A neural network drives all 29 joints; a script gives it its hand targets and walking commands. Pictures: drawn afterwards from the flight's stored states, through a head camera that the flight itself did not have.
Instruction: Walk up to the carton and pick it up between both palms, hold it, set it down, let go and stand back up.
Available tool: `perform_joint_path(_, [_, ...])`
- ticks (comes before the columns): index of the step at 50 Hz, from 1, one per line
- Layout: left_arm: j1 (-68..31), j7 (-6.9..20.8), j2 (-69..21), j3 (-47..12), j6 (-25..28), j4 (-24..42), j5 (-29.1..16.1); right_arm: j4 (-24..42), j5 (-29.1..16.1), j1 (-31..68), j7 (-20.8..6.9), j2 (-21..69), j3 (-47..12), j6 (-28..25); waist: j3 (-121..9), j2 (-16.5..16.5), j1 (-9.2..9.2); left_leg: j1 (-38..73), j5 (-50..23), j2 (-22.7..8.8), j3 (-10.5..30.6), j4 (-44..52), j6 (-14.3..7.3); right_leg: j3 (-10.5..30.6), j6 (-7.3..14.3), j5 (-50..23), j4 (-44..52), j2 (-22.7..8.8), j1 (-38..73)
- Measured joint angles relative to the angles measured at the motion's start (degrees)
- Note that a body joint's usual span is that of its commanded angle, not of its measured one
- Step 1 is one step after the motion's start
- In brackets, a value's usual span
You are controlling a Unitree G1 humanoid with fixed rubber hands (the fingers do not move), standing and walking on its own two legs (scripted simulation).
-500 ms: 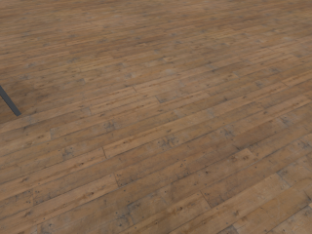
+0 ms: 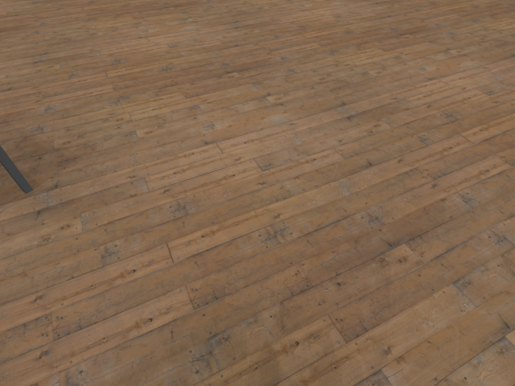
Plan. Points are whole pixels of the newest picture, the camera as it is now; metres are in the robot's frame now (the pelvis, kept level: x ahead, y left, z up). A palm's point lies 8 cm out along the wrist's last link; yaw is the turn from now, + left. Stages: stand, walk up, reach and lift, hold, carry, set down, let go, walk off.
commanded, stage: walk up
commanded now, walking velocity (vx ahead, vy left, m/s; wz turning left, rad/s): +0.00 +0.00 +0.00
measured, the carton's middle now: out of the picture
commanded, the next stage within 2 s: none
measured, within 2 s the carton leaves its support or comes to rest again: neither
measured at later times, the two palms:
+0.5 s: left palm out of the picture +0.05 +0.42 -0.16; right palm (319, 339) +0.25 -0.11 -0.12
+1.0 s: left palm out of the picture +0.09 +0.42 -0.11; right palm (192, 209) +0.57 +0.16 -0.12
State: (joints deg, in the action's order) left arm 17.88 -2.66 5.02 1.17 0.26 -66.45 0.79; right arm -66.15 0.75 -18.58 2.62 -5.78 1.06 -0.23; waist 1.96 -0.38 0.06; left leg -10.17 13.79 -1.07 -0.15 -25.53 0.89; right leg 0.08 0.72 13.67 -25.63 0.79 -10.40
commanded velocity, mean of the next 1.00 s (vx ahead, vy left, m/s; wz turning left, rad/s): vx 0.00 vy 0.00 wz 0.00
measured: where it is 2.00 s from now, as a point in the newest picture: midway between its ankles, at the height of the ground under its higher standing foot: (86, 305)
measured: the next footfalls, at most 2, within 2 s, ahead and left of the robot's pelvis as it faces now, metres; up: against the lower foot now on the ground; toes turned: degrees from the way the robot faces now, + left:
left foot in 0.40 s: +0.13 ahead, +0.30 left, +0.00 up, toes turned +27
right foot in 0.74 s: +0.37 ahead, +0.15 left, +0.00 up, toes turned +27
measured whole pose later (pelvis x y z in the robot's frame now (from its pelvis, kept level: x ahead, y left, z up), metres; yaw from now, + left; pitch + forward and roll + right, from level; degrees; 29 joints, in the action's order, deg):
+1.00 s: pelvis +0.30 +0.26 -0.01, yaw +45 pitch -1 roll -1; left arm 29.4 -1.5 12.9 0.8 7.5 -48.5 3.0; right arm -47.5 3.0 -11.9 -5.2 -17.9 2.1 -0.6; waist -0.1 -3.3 -2.8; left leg -40.5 6.6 -4.8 0.2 -57.7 2.0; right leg -17.5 -2.0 19.5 -26.2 -6.3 -4.5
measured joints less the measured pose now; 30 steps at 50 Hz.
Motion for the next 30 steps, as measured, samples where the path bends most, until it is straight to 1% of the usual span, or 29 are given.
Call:
perform_joint_path(1, [-0.01,0.01,-0.02,-0.03,-0.06,-0.01,0.0,-0.03,-0.01,-0.06,-0.02,0.04,-0.03,0.01,0.01,-0.04,-0.01,-0.04,-0.03,0.01,0.01,-0.01,0.0,-0.01,0.0,-0.01,-0.03,-0.01,-0.04])
perform_joint_path(2, [0.2,0.04,0.05,0.35,0.01,0.93,0.58,0.87,0.11,-0.56,-0.56,-0.11,0.45,0.25,-0.35,-0.31,0.45,-1.65,3.71,0.28,0.98,-2.4,-0.46,-0.72,0.3,0.8,-0.57,-0.1,-0.54])
perform_joint_path(3, [0.34,-0.1,0.45,1.07,0.45,2.37,1.22,2.13,0.48,-1.2,-1.32,-0.54,0.94,0.63,-0.85,-0.46,0.74,-4.64,8.63,0.61,1.4,-7.63,-0.75,-1.93,0.53,1.3,-1.13,-0.56,-1.13])
perform_joint_path(4, [0.23,-0.56,1.11,1.7,1.13,3.7,1.75,3.35,1.2,-1.54,-2.04,-1.24,1.46,1.16,-1.29,-0.6,0.71,-8.62,11.38,0.6,1.08,-14.73,-0.43,-3.43,0.57,1.37,-1.48,-1.23,-1.61])
perform_joint_path(5, [-0.07,-1.21,1.84,2.19,1.89,4.68,2.18,4.54,1.88,-1.47,-2.73,-2.25,2.02,1.73,-1.46,-0.92,0.54,-12.58,11.81,0.09,0.67,-21.57,0.14,-4.98,0.35,1.64,-1.59,-1.83,-1.69])
perform_joint_path(7, [-0.62,-2.27,3.52,2.89,3.29,6.01,2.85,6.95,2.66,-0.51,-3.94,-4.81,3.07,2.39,-1.19,-1.37,0.31,-18.9,9.4,-1.87,0.34,-31.51,1.35,-7.98,-0.3,2.04,-1.32,-3.17,-0.7])
perform_joint_path(9, [-0.93,-2.6,5.48,3.31,4.2,7.11,3.4,8.86,2.97,0.8,-5.07,-7.49,3.93,2.57,-0.73,-1.24,0.41,-22.65,6.51,-4.3,0.66,-35.95,2.3,-10.7,-1.13,2.91,-1.32,-4.73,1.22])
perform_joint_path(10, [-0.97,-2.57,6.49,3.46,4.43,7.81,3.64,9.6,3.06,1.46,-5.62,-8.65,4.22,2.72,-0.65,-0.85,0.43,-23.7,5.3,-5.49,0.63,-36.23,2.73,-11.92,-1.54,3.3,-1.26,-5.66,2.34])
perform_joint_path(12, [-1.04,-2.37,8.28,3.69,4.68,9.24,4.11,10.81,2.95,2.96,-6.69,-10.51,4.42,3.14,-0.5,0.17,0.39,-24.54,3.24,-7.77,0.2,-33.82,3.18,-14.09,-2.49,4.41,-1.13,-7.5,4.79])
perform_joint_path(14, [-1.17,-2.0,9.82,3.77,4.64,10.36,4.65,11.95,2.5,4.56,-7.69,-11.72,4.15,3.17,-0.15,1.35,0.35,-23.82,1.48,-9.4,-0.42,-28.74,2.81,-16.2,-3.22,5.51,-0.93,-9.37,7.51])
perform_joint_path(16, [-1.19,-1.54,11.24,3.76,4.32,11.24,5.23,12.98,1.78,5.78,-8.35,-12.4,3.63,2.46,0.23,2.64,0.17,-21.41,0.5,-9.89,-1.58,-23.57,1.84,-17.8,-3.48,7.47,-1.56,-11.35,10.16])
perform_joint_path(18, [-0.98,-0.99,12.5,3.71,3.59,11.89,5.6,14.05,1.17,6.15,-8.48,-12.83,3.24,1.37,0.11,3.9,-0.07,-17.8,1.83,-9.07,-3.6,-19.72,0.55,-18.34,-2.87,11.18,-3.97,-13.5,11.9])
perform_joint_path(19, [-0.73,-0.64,12.98,3.56,3.07,12.3,5.65,14.65,0.91,6.0,-8.31,-13.21,3.16,0.76,-0.18,4.25,-0.09,-15.64,3.01,-8.05,-4.53,-17.57,-0.27,-18.11,-1.91,13.61,-6.19,-14.55,12.08])
perform_joint_path(20, [-0.37,-0.15,13.33,3.17,2.52,12.94,5.58,15.5,0.73,5.73,-7.9,-13.85,3.31,0.05,-0.55,4.27,0.01,-13.71,4.11,-6.43,-4.61,-15.2,-1.3,-17.17,0.06,15.24,-10.13,-15.55,11.06])
perform_joint_path(21, [-0.6,0.66,13.89,2.69,1.8,13.74,5.27,16.18,0.34,5.88,-7.22,-13.88,3.63,-0.55,-0.08,4.73,0.47,-14.53,1.47,-4.76,-4.17,-16.64,-1.43,-14.13,1.07,18.42,-17.72,-15.96,8.3])
perform_joint_path(22, [-1.01,1.66,14.6,2.19,1.03,14.93,4.57,16.65,-0.51,5.89,-6.39,-13.11,3.59,-0.77,0.63,5.71,0.89,-15.3,1.53,-3.28,-4.16,-19.04,-1.22,-9.08,1.43,20.76,-26.33,-14.73,4.56])
perform_joint_path(23, [-1.42,2.53,15.12,1.7,0.67,16.32,3.6,17.04,-1.24,5.4,-5.55,-12.03,3.24,-0.66,1.07,6.69,1.06,-15.02,2.23,-1.99,-4.4,-19.68,-1.1,-4.66,1.66,21.81,-33.65,-12.75,0.69])
perform_joint_path(24, [-1.81,3.15,15.23,1.17,0.8,17.71,2.75,17.38,-1.55,4.54,-4.8,-11.06,2.77,-0.37,1.24,7.2,1.15,-14.12,2.8,-0.97,-4.56,-18.94,-1.15,-2.09,1.78,21.89,-38.92,-10.85,-3.03])
perform_joint_path(25, [-2.19,3.59,14.95,0.66,1.21,18.99,2.18,17.64,-1.48,3.42,-4.2,-10.27,2.37,-0.06,1.29,7.2,1.29,-12.87,3.03,-0.19,-4.47,-17.42,-1.15,-1.14,1.73,21.36,-41.54,-9.36,-6.3])
perform_joint_path(27, [-2.82,4.07,13.7,-0.13,2.27,21.07,1.58,17.83,-0.66,0.82,-3.72,-9.24,1.71,0.18,1.06,6.24,1.68,-10.12,2.56,0.79,-4.13,-13.68,-1.96,-1.43,1.41,20.22,-39.96,-7.48,-11.46])
perform_joint_path(30, [-2.76,4.33,11.45,-0.63,3.05,23.55,1.3,17.43,0.79,-2.95,-4.15,-8.59,1.34,-0.14,-0.06,3.79,2.81,-6.73,2.5,1.59,-2.81,-9.08,-2.79,-2.78,0.87,16.63,-31.23,-5.93,-16.61])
